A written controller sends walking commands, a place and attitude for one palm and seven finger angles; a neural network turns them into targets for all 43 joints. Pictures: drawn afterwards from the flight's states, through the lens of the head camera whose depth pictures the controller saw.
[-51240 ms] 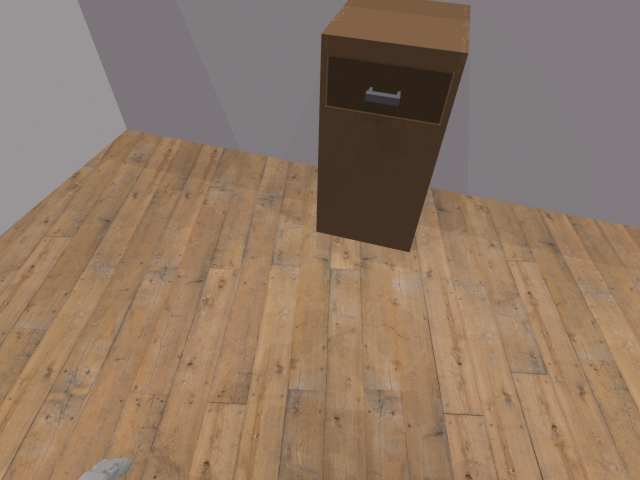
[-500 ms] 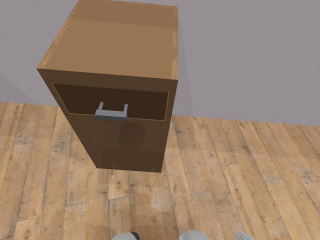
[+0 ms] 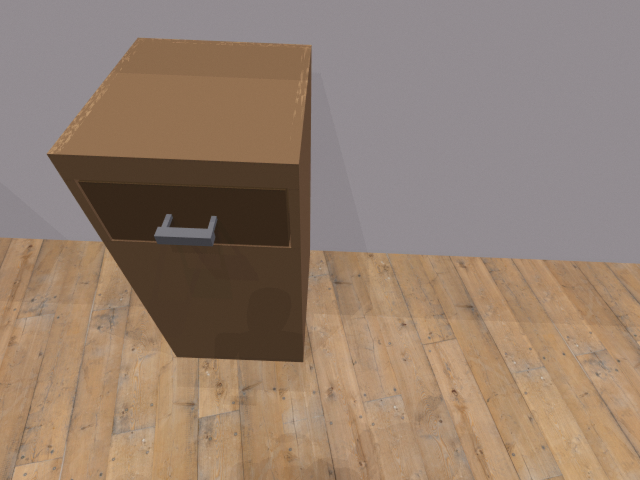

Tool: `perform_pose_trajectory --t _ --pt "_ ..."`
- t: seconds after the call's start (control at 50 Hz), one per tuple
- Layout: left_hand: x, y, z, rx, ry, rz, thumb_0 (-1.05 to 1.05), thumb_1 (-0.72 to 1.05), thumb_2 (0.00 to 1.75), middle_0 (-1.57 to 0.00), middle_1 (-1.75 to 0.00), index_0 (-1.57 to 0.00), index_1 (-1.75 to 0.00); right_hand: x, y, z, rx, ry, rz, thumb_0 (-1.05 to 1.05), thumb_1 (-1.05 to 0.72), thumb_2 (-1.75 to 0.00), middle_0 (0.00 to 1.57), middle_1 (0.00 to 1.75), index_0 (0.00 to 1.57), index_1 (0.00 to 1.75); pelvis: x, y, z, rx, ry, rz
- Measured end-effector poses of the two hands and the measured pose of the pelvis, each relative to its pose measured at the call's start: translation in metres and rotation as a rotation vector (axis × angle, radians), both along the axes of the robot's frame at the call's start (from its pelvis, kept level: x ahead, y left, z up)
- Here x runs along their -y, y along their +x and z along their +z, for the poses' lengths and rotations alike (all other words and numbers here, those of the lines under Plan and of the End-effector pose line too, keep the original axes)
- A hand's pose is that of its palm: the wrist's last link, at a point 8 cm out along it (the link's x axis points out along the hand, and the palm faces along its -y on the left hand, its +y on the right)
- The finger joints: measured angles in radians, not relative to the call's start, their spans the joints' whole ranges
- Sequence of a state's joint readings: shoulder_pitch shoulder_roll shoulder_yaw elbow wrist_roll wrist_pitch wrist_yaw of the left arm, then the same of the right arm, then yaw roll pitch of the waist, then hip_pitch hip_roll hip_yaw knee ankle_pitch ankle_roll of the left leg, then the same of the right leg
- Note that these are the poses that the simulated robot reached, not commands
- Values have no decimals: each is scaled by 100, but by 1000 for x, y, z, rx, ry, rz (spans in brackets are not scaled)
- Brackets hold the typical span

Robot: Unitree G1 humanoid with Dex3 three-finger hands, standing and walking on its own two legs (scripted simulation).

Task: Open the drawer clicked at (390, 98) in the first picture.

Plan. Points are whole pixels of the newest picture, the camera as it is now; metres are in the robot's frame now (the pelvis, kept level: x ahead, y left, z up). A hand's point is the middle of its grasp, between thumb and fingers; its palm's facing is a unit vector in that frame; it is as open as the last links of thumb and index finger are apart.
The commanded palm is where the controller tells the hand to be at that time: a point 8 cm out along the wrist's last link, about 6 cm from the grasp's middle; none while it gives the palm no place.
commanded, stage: come to a stop and stand still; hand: left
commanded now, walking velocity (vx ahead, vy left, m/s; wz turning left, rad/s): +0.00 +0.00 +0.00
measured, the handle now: (188, 228) +0.54 +0.28 -0.08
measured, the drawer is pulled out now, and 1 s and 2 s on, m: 0.00 0.00 0.00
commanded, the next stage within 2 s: look again from close up in 0.28 s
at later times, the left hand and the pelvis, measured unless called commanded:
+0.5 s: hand out of the picture -0.02 +0.15 -0.17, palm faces +0.01 -0.99 -0.16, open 7.4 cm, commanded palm none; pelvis +0.00 +0.00 +0.00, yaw -1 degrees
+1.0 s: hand out of the picture +0.00 +0.22 -0.18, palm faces -0.01 -0.98 -0.19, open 7.4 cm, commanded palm +0.10 +0.27 -0.07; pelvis +0.00 +0.05 +0.00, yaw -1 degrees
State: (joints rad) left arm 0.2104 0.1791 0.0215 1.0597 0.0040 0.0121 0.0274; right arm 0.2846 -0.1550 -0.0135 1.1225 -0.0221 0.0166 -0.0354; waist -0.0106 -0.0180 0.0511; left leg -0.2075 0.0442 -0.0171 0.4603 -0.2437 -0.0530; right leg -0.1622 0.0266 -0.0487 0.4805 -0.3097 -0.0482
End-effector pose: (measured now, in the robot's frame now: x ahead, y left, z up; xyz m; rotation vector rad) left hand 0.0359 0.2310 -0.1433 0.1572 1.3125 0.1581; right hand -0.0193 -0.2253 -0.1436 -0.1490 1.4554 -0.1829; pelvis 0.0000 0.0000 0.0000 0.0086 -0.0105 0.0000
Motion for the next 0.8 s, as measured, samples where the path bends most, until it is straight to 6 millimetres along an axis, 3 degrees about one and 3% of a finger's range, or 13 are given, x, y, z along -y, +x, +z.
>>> perform_pose_trajectory --t 0.24,0.44,0.62,0.8 --pt "18 -39 5 -85 -9 21 0 92 90 -20 -30 -20 -30 -8 1 -5 15 57 10 1 -90 -90 20 30 20 30 9 -4 4 13 -2 -1" --pt "32 -55 1 -111 -37 23 0 91 90 -20 -30 -20 -30 -3 12 -2 26 30 11 1 -91 -90 20 30 20 30 6 0 3 -7 -15 -14" --pt "1 -43 -9 -61 -37 14 0 91 90 -21 -30 -20 -30 -20 36 -1 155 -11 25 1 -93 -90 20 30 20 30 -21 4 -4 4 -23 -7" --pt "-31 -28 -5 -22 -15 -16 0 91 90 -20 -30 -20 -30 -41 25 1 143 -4 33 2 -94 -90 20 30 20 30 -39 1 -2 7 -13 -20"
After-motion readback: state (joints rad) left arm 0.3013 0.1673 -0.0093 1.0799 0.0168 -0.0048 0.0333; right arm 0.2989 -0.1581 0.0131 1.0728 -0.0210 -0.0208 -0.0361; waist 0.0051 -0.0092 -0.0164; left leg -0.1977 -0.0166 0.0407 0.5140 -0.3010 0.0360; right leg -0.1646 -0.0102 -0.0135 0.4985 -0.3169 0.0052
